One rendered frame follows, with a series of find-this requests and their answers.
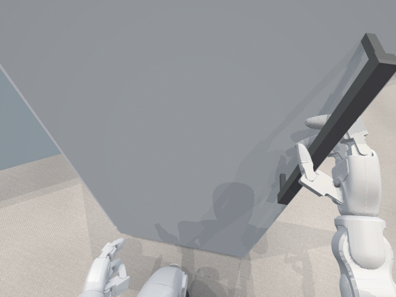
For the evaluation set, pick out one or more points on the handle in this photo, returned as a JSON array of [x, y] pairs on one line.
[[374, 75]]

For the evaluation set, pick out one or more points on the left robot thigh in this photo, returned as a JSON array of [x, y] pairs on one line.
[[165, 282]]

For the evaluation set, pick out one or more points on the robot right forearm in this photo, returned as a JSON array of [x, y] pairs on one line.
[[364, 256]]

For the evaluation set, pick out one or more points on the right robot hand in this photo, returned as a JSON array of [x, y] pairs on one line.
[[357, 170]]

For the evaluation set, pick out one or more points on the left robot hand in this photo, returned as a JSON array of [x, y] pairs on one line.
[[100, 275]]

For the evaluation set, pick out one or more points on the fridge door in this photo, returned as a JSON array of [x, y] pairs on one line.
[[180, 115]]

